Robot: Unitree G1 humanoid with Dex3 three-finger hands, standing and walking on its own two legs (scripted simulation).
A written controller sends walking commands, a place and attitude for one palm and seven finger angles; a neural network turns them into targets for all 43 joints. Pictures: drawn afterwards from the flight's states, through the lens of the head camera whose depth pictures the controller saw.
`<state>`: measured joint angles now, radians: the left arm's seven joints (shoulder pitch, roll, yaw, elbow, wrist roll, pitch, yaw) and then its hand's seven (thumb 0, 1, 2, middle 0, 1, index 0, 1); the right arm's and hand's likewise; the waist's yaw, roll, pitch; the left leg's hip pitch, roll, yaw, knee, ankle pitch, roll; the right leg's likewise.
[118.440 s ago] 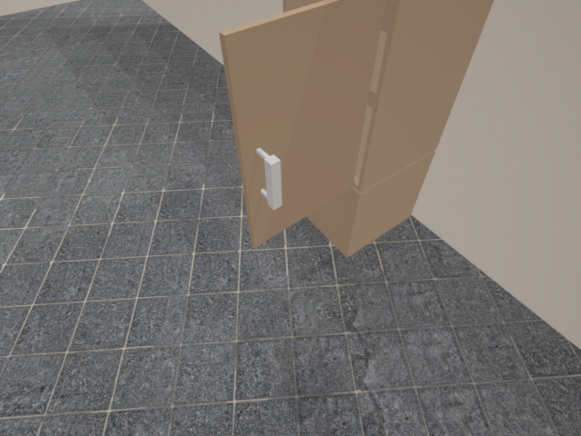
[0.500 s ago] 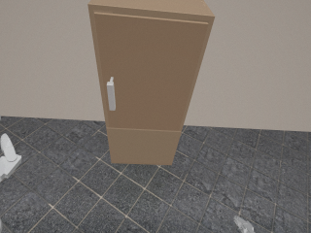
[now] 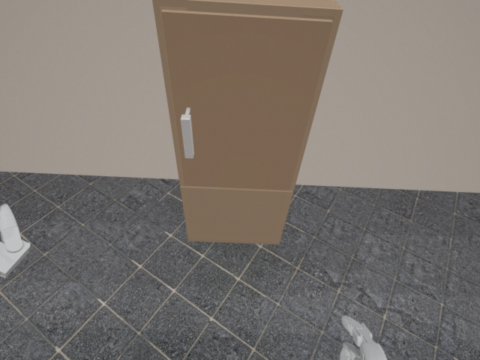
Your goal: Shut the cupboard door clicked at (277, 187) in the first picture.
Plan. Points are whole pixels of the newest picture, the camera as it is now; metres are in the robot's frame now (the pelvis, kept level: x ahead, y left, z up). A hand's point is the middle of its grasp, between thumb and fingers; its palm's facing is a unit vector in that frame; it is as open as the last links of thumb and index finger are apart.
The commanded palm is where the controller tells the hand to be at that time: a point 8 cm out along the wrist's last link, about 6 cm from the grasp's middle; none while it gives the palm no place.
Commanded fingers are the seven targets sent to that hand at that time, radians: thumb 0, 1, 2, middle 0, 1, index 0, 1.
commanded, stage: let the arm hang, fingers relaxed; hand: left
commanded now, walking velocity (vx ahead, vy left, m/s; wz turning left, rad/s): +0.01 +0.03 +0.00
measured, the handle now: (188, 133) +0.75 +0.18 -0.07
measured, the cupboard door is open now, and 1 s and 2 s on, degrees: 0 0 0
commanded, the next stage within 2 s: look to check the result in 1.20 s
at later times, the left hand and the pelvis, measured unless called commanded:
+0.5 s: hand out of the picture +0.01 +0.21 -0.17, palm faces +0.11 -0.98 -0.18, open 6.9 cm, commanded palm none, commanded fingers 0.00 0.90 0.90 -0.20 -0.30 -0.20 -0.30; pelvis +0.01 +0.02 +0.01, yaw +3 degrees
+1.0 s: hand out of the picture -0.04 +0.20 -0.16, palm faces +0.08 -0.99 -0.15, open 7.4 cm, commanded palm none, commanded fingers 0.00 0.90 0.90 -0.20 -0.30 -0.20 -0.30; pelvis -0.01 +0.05 +0.01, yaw +2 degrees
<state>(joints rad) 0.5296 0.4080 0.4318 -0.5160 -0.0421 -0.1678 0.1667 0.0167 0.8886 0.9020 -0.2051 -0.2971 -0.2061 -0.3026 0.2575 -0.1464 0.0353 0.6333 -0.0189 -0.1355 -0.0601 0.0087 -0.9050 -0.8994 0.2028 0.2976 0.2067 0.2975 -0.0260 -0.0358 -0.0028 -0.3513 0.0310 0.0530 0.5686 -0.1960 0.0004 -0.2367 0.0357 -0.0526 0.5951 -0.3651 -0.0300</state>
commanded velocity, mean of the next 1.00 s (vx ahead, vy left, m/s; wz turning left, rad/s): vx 0.00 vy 0.00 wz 0.00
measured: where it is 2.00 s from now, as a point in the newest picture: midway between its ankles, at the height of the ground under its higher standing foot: outside the picture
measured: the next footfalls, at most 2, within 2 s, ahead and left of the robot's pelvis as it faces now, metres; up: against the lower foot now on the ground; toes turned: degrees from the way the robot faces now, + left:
none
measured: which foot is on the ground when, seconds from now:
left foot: down 0.00-1.00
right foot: down 0.00-1.00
